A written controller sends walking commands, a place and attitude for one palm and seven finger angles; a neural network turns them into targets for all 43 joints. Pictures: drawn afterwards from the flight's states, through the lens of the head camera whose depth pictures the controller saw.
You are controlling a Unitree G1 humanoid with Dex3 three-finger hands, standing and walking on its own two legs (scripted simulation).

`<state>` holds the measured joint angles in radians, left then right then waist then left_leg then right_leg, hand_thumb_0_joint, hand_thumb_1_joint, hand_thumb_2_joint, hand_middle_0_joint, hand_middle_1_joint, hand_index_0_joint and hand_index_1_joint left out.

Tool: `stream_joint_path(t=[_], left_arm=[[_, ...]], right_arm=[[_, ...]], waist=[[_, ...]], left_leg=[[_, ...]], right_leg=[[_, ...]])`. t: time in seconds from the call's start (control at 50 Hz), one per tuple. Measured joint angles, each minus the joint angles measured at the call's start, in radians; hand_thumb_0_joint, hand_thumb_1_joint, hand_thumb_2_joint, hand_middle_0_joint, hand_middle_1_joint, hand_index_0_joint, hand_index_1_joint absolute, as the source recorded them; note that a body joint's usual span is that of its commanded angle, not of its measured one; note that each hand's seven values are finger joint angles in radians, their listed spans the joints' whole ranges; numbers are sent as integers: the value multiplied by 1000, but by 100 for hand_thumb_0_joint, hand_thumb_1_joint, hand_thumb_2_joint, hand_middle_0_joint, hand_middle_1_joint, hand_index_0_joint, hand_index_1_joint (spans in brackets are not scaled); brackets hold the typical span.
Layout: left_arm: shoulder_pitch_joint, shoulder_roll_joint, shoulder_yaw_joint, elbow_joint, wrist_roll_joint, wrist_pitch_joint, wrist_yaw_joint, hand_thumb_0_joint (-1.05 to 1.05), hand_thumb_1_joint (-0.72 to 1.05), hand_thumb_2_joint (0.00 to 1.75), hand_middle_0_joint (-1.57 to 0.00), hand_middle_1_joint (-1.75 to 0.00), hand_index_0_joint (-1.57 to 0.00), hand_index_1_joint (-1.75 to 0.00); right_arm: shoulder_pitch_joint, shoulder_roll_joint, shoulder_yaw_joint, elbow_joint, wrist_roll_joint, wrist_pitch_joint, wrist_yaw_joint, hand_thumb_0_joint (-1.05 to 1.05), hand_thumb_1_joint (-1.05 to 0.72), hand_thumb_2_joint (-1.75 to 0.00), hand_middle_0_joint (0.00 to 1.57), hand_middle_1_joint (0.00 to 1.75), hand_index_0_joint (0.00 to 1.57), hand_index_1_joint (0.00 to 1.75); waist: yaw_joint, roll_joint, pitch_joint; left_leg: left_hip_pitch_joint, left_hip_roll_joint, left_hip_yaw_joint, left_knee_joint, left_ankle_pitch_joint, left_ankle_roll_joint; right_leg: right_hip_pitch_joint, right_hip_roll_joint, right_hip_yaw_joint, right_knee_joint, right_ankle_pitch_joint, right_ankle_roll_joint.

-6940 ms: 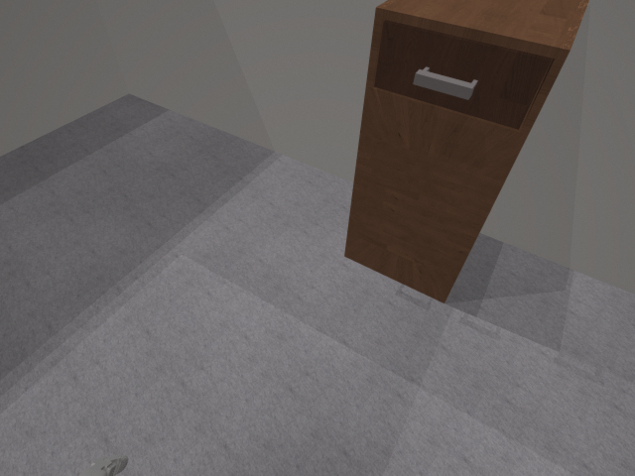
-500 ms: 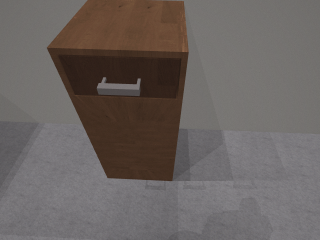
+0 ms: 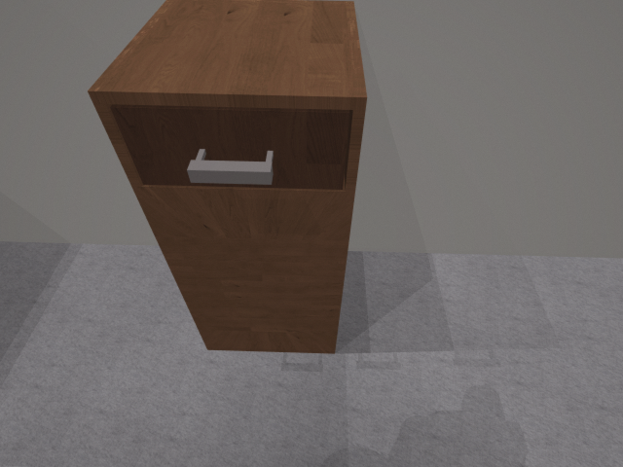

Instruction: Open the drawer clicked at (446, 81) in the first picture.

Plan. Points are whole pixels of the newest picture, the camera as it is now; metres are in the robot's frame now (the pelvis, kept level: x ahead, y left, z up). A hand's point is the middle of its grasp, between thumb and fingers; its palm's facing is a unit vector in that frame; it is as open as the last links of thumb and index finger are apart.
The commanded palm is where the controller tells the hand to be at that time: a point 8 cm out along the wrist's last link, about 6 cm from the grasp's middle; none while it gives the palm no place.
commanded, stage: look again from close up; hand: left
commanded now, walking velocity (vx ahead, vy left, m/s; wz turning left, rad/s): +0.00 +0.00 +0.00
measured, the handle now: (233, 163) +0.57 +0.16 +0.07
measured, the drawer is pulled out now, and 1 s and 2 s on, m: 0.00 0.00 0.00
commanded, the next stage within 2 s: shuffle to correct the standing spot in 0.30 s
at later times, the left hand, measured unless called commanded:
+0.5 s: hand out of the picture -0.02 +0.19 -0.18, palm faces +0.01 -0.98 -0.17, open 7.4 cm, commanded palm none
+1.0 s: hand out of the picture +0.02 +0.11 -0.17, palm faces +0.04 -0.99 -0.12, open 7.4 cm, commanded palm none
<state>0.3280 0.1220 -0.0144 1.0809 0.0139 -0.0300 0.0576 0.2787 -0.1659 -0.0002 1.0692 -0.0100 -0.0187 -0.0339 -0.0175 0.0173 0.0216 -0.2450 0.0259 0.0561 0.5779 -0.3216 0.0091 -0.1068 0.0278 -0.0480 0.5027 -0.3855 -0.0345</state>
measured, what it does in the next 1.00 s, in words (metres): lifts its left foot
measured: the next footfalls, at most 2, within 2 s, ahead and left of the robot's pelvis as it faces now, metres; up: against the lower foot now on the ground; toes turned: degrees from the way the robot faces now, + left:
left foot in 1.06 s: +0.13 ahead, +0.08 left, +0.00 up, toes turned +4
right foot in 1.26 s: +0.05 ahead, -0.12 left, +0.00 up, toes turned -5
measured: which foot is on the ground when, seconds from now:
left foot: down 0.00-0.74, up 0.76-1.00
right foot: down 0.00-1.00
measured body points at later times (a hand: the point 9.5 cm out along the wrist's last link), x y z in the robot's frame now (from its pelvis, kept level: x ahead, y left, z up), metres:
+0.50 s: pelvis +0.00 +0.03 +0.00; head +0.01 +0.04 +0.45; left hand -0.02 +0.24 -0.16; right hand -0.01 -0.19 -0.15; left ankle -0.01 +0.11 -0.73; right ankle -0.07 -0.10 -0.73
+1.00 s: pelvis +0.05 -0.03 +0.01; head +0.07 -0.03 +0.45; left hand +0.02 +0.16 -0.16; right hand +0.08 -0.26 -0.15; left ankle +0.07 +0.08 -0.71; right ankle +0.00 -0.09 -0.73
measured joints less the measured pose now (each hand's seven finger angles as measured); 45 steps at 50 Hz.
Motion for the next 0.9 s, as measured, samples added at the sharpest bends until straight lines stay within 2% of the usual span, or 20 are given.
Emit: stream_joint_path(t=[0.22,0.48,0.56,0.64,0.7,0.74,0.8,0.86,0.9], left_arm=[[-31,40,4,-30,2,24,-11,1,91,90,-19,-30,-20,-29],[-5,33,3,10,4,32,-19,1,91,90,-19,-30,-20,-29],[11,35,10,15,14,46,-29,1,91,90,-19,-30,-20,-29],[9,33,21,13,22,63,-43,1,91,90,-19,-30,-20,-29],[-2,27,29,1,22,57,-53,1,91,90,-19,-30,-20,-29],[-1,27,34,-14,23,41,-56,1,91,90,-19,-30,-20,-29],[1,21,39,-22,19,22,-46,1,91,90,-19,-30,-20,-29],[20,10,36,-22,15,6,-31,1,91,90,-19,-30,-20,-29],[31,-5,27,-10,14,-2,-25,1,91,90,-19,-30,-20,-29]], right_arm=[[14,14,15,14,-2,7,4,1,-93,-89,20,30,20,30],[15,27,18,44,0,-3,0,1,-91,-89,20,30,20,30],[16,34,8,38,-7,1,-1,1,-91,-89,20,30,20,30],[21,32,-6,22,-15,-5,-6,0,-90,-89,20,30,20,30],[37,21,-13,24,-17,-5,-6,0,-90,-89,20,30,20,30],[54,14,-18,32,-14,1,-5,0,-90,-89,20,30,20,30],[67,9,-24,51,-10,28,1,0,-90,-89,20,30,20,30],[50,9,-29,52,-13,37,10,1,-90,-89,20,30,20,30],[25,8,-28,39,-9,29,11,1,-90,-89,20,30,20,30]], waist=[[11,-31,-4],[18,-44,6],[18,-58,-3],[7,-51,1],[0,-29,5],[5,-21,-1],[11,-8,-14],[21,-20,-24],[19,-24,-21]], left_leg=[[6,-32,15,-27,22,28],[11,-51,27,-55,32,44],[0,-53,40,-37,16,45],[-2,-35,54,-36,10,38],[4,-16,45,-32,5,20],[-10,-4,39,15,-26,8],[-91,13,10,238,-176,30],[-188,17,8,444,-142,31],[-214,20,12,439,-102,19]], right_leg=[[-10,-33,10,7,6,26],[-15,-53,20,-3,11,42],[-58,-59,22,71,-34,20],[-165,-47,2,241,-122,1],[-188,-40,-18,196,-79,0],[-167,-37,-26,95,18,-2],[-144,-18,-68,99,31,-29],[-94,-5,-85,24,41,-43],[-66,3,-86,-29,62,-46]])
